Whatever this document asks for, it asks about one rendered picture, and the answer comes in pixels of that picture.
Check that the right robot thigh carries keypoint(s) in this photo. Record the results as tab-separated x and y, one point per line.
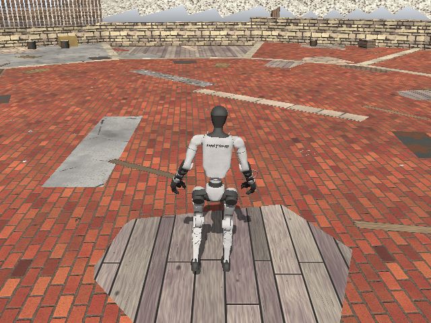
230	201

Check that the left robot upper arm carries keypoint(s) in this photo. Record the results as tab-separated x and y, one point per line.
191	151

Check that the right robot hand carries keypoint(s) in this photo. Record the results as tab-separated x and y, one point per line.
246	185

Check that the left robot hand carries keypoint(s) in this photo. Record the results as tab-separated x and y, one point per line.
173	186

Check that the left robot forearm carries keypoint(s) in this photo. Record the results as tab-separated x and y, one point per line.
180	173

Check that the humanoid robot head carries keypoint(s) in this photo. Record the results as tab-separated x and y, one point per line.
218	117

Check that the right robot forearm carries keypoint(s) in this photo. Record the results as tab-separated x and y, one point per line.
249	175

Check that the right robot upper arm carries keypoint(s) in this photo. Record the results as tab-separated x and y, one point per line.
241	151

